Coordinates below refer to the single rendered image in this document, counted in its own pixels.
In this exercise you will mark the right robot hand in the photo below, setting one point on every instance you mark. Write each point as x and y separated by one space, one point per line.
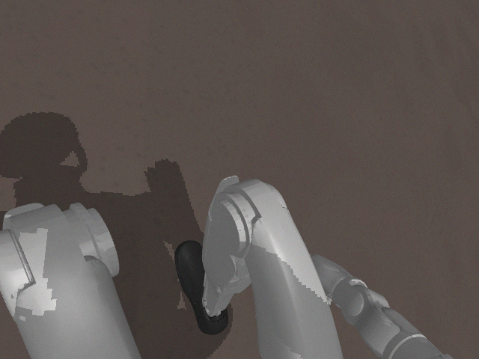
330 274

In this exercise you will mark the right robot arm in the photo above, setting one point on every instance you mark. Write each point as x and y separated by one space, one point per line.
388 334

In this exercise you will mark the right robot foot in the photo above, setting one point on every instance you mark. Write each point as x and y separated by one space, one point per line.
190 270

